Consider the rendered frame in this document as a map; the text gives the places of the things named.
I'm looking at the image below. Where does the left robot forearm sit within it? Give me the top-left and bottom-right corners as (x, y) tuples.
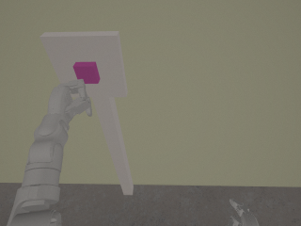
(7, 113), (70, 226)

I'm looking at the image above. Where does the button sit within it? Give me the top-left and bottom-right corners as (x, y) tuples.
(73, 61), (101, 84)

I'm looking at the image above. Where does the robot left upper arm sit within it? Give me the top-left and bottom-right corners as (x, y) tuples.
(9, 209), (62, 226)

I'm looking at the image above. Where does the robot left hand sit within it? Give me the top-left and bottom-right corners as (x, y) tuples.
(47, 79), (92, 123)

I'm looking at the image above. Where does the panel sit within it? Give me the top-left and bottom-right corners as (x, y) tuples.
(40, 31), (134, 195)

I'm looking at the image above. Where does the robot right hand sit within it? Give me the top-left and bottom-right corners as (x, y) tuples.
(225, 198), (260, 226)

